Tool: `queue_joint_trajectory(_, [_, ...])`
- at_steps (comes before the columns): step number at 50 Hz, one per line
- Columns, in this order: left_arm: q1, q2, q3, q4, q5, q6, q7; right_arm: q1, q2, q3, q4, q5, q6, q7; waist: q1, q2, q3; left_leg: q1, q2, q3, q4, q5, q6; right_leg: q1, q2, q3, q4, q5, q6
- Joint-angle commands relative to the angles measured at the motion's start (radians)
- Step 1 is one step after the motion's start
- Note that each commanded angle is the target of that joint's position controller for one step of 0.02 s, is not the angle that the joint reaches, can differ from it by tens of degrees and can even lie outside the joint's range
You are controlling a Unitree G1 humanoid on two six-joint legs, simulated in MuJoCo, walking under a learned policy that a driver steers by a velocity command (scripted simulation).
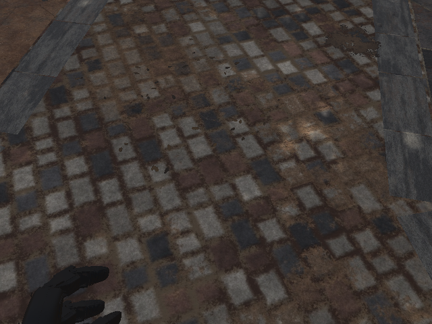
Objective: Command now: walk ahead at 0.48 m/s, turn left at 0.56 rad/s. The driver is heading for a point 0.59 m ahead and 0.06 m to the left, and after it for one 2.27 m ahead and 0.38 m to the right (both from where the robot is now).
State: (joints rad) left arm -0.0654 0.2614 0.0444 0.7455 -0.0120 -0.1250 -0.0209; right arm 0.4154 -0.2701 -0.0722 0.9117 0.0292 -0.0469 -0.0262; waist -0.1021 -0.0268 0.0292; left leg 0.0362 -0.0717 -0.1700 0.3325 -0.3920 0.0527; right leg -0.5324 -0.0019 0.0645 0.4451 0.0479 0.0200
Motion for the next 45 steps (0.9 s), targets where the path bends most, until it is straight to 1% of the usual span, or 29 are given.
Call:
queue_joint_trajectory(1, [0.161,0.177,0.063,-0.015,0.002,-0.02,0.01,-0.042,-0.147,-0.036,-0.074,-0.011,0.001,-0.002,0.159,0.12,-0.098,-0.119,0.189,-0.143,0.186,0.601,0.08,0.343,-0.003,-0.015,-0.015,-0.084,-0.06])
queue_joint_trajectory(2, [0.332,0.225,0.075,0.003,0.019,-0.02,0.018,-0.057,-0.102,-0.017,-0.107,-0.027,0.003,0.005,0.23,0.062,-0.262,-0.254,0.122,-0.096,0.452,0.474,0.05,0.627,-0.144,0.114,0.035,-0.168,-0.122])
queue_joint_trajectory(3, [0.425,0.305,0.093,0.029,0.029,-0.009,0.017,0.099,0.012,0.014,-0.131,-0.008,-0.011,0.011,0.164,-0.258,-0.421,-0.627,-0.034,0.01,0.813,-0.1,-0.022,0.996,-0.402,0.579,-0.04,-0.354,-0.285])
queue_joint_trajectory(4, [0.411,0.216,0.072,0.031,0.013,-0.005,0.01,0.105,-0.076,0.004,-0.119,0.021,-0.016,0.009,0.169,-0.269,-0.408,-0.764,0.034,-0.017,0.972,-0.189,-0.023,0.971,-0.434,0.755,-0.141,-0.569,-0.296])
queue_joint_trajectory(5, [0.337,0.139,0.051,0.009,0.008,-0.003,0.013,-0.005,-0.159,-0.018,-0.133,0.025,-0.014,0.008,0.187,-0.148,-0.24,-0.804,0.082,-0.006,0.997,-0.101,-0.02,0.824,-0.38,0.578,-0.165,-0.572,-0.242])
queue_joint_trajectory(6, [0.274,0.119,0.043,0.005,0.013,0.004,0.014,-0.073,-0.166,-0.023,-0.149,0.015,-0.011,0.004,0.169,-0.065,-0.144,-0.774,0.126,0.033,0.972,-0.019,-0.025,0.674,-0.337,0.422,-0.176,-0.433,-0.207])
queue_joint_trajectory(7, [0.237,0.098,0.037,0.012,0.02,0.008,0.014,-0.11,-0.153,-0.025,-0.161,-0.001,-0.009,0.005,0.149,-0.042,-0.078,-0.742,0.156,0.039,0.921,0.027,-0.026,0.553,-0.297,0.32,-0.2,-0.312,-0.196])
queue_joint_trajectory(8, [0.219,0.087,0.032,0.019,0.031,0.007,0.014,-0.105,-0.135,-0.029,-0.166,-0.002,-0.002,0.011,0.121,-0.067,-0.056,-0.695,0.184,0.036,0.884,0.056,-0.024,0.479,-0.269,0.242,-0.226,-0.252,-0.185])
queue_joint_trajectory(9, [0.213,0.088,0.034,0.026,0.03,0.004,0.014,-0.095,-0.109,-0.027,-0.17,0.003,0.007,0.016,0.109,-0.082,-0.044,-0.664,0.197,0.048,0.859,0.066,-0.025,0.435,-0.255,0.19,-0.255,-0.23,-0.187])
queue_joint_trajectory(11, [0.217,0.106,0.042,0.042,0.018,-0.004,0.014,-0.115,-0.071,-0.018,-0.194,0.003,0.022,0.02,0.101,-0.065,-0.019,-0.677,0.215,0.065,0.806,0.084,-0.032,0.394,-0.264,0.118,-0.303,-0.183,-0.21])
queue_joint_trajectory(14, [0.227,0.149,0.057,0.058,0.017,-0.007,0.019,-0.172,-0.067,-0.012,-0.231,-0.007,0.027,0.027,0.104,-0.034,-0.001,-0.725,0.227,0.066,0.68,0.204,-0.049,0.408,-0.279,0.027,-0.339,-0.115,-0.229])
queue_joint_trajectory(18, [0.246,0.178,0.063,0.068,0.013,0.007,0.024,-0.282,-0.059,-0.001,-0.263,-0.006,0.014,0.054,0.142,-0.016,0.023,-0.679,0.204,0.129,0.456,0.401,-0.042,0.43,-0.242,-0.133,-0.334,-0.035,-0.194])
queue_joint_trajectory(21, [0.301,0.206,0.071,0.086,0.0,0.024,0.026,-0.373,-0.06,0.003,-0.303,-0.005,0.015,0.07,0.172,-0.012,0.049,-0.673,0.188,0.17,0.357,0.4,-0.025,0.501,-0.262,-0.183,-0.314,-0.033,-0.172])
queue_joint_trajectory(23, [0.323,0.225,0.077,0.095,-0.011,0.038,0.026,-0.404,-0.075,0.0,-0.328,-0.006,0.018,0.078,0.171,-0.015,0.062,-0.678,0.171,0.192,0.318,0.328,0.0,0.568,-0.286,-0.203,-0.272,0.022,-0.156])
queue_joint_trajectory(25, [0.326,0.253,0.085,0.098,-0.022,0.052,0.027,-0.372,-0.101,-0.014,-0.337,-0.013,0.022,0.08,0.133,-0.037,0.022,-0.578,0.114,0.24,0.297,0.218,0.038,0.602,-0.294,-0.232,-0.151,0.309,-0.14])
queue_joint_trajectory(26, [0.319,0.26,0.085,0.099,-0.026,0.06,0.028,-0.278,-0.129,-0.032,-0.317,-0.015,0.024,0.077,0.069,-0.038,-0.037,-0.436,0.068,0.267,0.266,0.201,0.065,0.586,-0.28,-0.257,-0.008,0.464,-0.127])
queue_joint_trajectory(27, [0.324,0.232,0.072,0.1,-0.021,0.064,0.029,-0.099,-0.183,-0.066,-0.263,-0.009,0.028,0.066,-0.021,-0.013,-0.129,-0.175,0.019,0.276,0.221,0.252,0.1,0.488,-0.24,-0.29,0.207,0.489,-0.098])
queue_joint_trajectory(28, [0.355,0.161,0.041,0.081,0.019,0.058,0.028,0.064,-0.274,-0.095,-0.227,-0.004,0.036,0.043,-0.066,0.146,-0.238,0.138,0.193,0.014,0.222,0.279,0.163,0.22,-0.189,-0.304,0.543,0.089,-0.05])
queue_joint_trajectory(29, [0.453,0.054,0.003,0.051,0.026,0.031,0.012,0.014,-0.34,-0.087,-0.24,-0.003,0.024,0.044,0.058,0.328,-0.363,0.345,0.421,-0.544,0.05,0.034,0.334,-0.125,-0.005,-0.158,0.836,-0.655,-0.006])
queue_joint_trajectory(30, [0.347,0.166,0.027,0.065,-0.026,0.009,0.003,0.019,-0.237,-0.059,-0.255,-0.01,0.009,0.053,-0.022,0.164,-0.367,0.317,0.451,-0.572,-0.042,-0.021,0.309,-0.207,-0.035,-0.01,0.925,-0.629,-0.02])
queue_joint_trajectory(31, [0.267,0.19,0.035,0.038,-0.054,0.001,0.001,-0.025,-0.202,-0.046,-0.244,-0.021,-0.004,0.057,-0.02,0.14,-0.222,0.205,0.424,-0.404,-0.042,0.077,0.262,-0.27,-0.077,-0.023,0.915,-0.544,-0.04])
queue_joint_trajectory(32, [0.252,0.175,0.031,0.044,-0.039,0.0,0.009,-0.091,-0.176,-0.037,-0.243,-0.021,-0.012,0.056,0.019,0.077,-0.153,0.066,0.384,-0.272,-0.041,0.186,0.224,-0.23,-0.128,-0.02,0.845,-0.453,-0.048])
queue_joint_trajectory(33, [0.256,0.171,0.035,0.055,-0.02,0.006,0.013,-0.15,-0.141,-0.027,-0.244,-0.03,-0.017,0.055,0.055,0.078,-0.103,-0.049,0.345,-0.17,-0.061,0.27,0.2,-0.174,-0.158,-0.012,0.782,-0.389,-0.045])
queue_joint_trajectory(34, [0.296,0.166,0.037,0.072,-0.019,0.021,0.011,-0.182,-0.116,-0.019,-0.247,-0.04,-0.025,0.053,0.088,0.1,-0.094,-0.118,0.323,-0.106,-0.097,0.311,0.186,-0.108,-0.179,0.003,0.757,-0.337,-0.042])
queue_joint_trajectory(35, [0.321,0.15,0.036,0.085,-0.021,0.036,0.01,-0.193,-0.111,-0.019,-0.241,-0.042,-0.034,0.052,0.102,0.104,-0.09,-0.152,0.315,-0.067,-0.131,0.337,0.186,-0.076,-0.182,0.005,0.739,-0.306,-0.035])
queue_joint_trajectory(38, [0.3,0.115,0.032,0.085,-0.02,0.067,0.018,-0.183,-0.121,-0.024,-0.207,-0.048,-0.06,0.044,0.109,0.07,-0.033,-0.183,0.301,0.07,-0.189,0.446,0.175,-0.124,-0.163,0.032,0.651,-0.206,-0.012])
queue_joint_trajectory(41, [0.246,0.101,0.031,0.066,-0.014,0.062,0.014,-0.167,-0.117,-0.022,-0.183,-0.05,-0.064,0.031,0.093,0.068,0.002,-0.155,0.272,0.184,-0.21,0.479,0.139,-0.167,-0.125,0.048,0.472,-0.031,-0.003])
queue_joint_trajectory(43, [0.201,0.086,0.025,0.052,-0.011,0.055,0.002,-0.168,-0.124,-0.021,-0.174,-0.048,-0.065,0.024,0.076,0.071,0.019,-0.148,0.258,0.247,-0.228,0.479,0.112,-0.141,-0.107,0.007,0.345,0.077,-0.008])
queue_joint_trajectory(45, [0.139,0.065,0.014,0.029,-0.009,0.052,-0.01,-0.138,-0.135,-0.024,-0.153,-0.043,-0.062,0.018,0.047,0.062,0.047,-0.113,0.27,0.281,-0.241,0.491,0.098,-0.138,-0.098,-0.031,0.255,0.12,-0.019])
